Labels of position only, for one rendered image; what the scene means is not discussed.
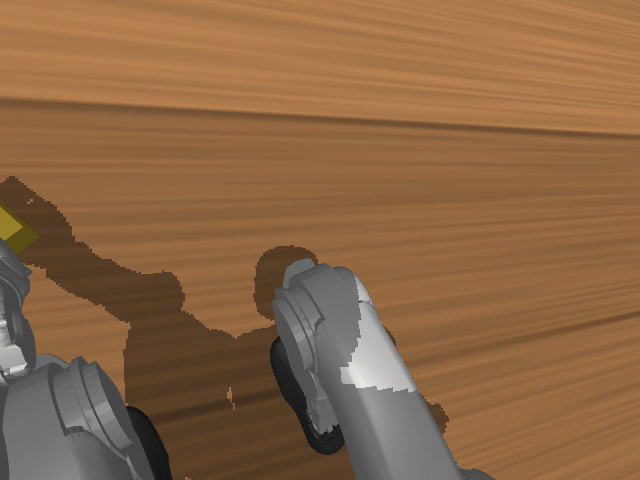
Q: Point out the right robot hand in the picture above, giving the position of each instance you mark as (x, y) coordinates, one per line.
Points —
(473, 474)

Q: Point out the left robot foot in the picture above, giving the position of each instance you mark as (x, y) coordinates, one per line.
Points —
(152, 444)

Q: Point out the right robot foot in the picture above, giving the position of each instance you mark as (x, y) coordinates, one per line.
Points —
(327, 443)

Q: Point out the small box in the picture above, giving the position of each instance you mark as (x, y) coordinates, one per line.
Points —
(16, 234)

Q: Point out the left robot arm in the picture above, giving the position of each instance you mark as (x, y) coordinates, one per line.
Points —
(17, 343)

